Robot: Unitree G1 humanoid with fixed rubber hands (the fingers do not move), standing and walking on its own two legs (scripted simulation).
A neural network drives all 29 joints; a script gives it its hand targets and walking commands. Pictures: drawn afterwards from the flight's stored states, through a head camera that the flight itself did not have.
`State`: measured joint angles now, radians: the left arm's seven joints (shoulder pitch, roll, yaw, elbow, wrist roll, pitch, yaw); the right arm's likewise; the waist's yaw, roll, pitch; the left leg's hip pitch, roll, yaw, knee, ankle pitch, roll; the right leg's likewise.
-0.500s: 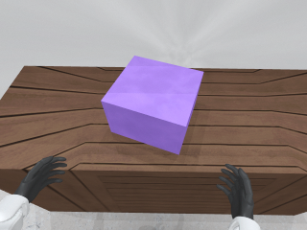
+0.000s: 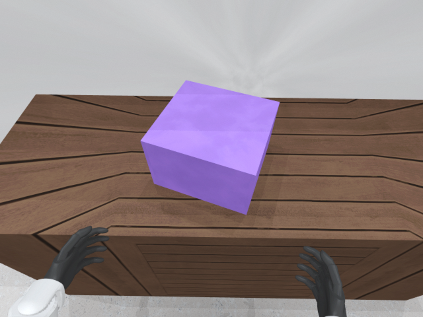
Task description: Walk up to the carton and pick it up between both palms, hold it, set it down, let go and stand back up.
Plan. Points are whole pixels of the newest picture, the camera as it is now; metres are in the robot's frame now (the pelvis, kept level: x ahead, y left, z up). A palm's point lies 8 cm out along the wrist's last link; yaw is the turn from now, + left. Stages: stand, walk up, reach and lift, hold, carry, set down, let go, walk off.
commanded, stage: set down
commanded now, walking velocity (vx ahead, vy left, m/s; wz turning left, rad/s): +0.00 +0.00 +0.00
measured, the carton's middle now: (214, 144) +0.49 +0.02 -0.01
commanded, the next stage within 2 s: let go in 1.22 s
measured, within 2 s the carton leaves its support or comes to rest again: neither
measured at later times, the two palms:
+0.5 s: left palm (86, 274) +0.19 +0.25 -0.02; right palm (332, 301) +0.15 -0.19 -0.04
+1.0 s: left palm (96, 290) +0.16 +0.23 -0.05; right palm (333, 307) +0.14 -0.20 -0.07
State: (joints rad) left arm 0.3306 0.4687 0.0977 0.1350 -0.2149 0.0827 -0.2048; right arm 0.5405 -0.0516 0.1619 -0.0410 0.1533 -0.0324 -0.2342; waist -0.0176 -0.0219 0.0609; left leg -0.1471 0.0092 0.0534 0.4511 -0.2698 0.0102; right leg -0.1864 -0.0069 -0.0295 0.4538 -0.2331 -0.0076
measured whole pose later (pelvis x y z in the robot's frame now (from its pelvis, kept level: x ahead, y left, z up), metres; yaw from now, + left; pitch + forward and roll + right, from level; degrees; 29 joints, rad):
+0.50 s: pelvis +0.01 -0.01 +0.00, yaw +0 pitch -1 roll +1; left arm 0.33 0.37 0.07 0.16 -0.12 0.14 -0.15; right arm 0.46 -0.08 0.12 0.20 0.10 -0.13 -0.13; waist -0.02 -0.02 0.06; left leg -0.12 0.01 0.05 0.40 -0.26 0.00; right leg -0.19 -0.01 -0.03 0.45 -0.25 -0.02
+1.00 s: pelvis +0.01 -0.01 +0.00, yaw +0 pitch -1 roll +1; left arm 0.31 0.30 0.03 0.26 -0.05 0.17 -0.07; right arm 0.34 -0.10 0.07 0.47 0.03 -0.19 -0.06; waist -0.02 -0.01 0.06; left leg -0.12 0.01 0.05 0.40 -0.25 0.00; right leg -0.19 -0.01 -0.03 0.45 -0.24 -0.02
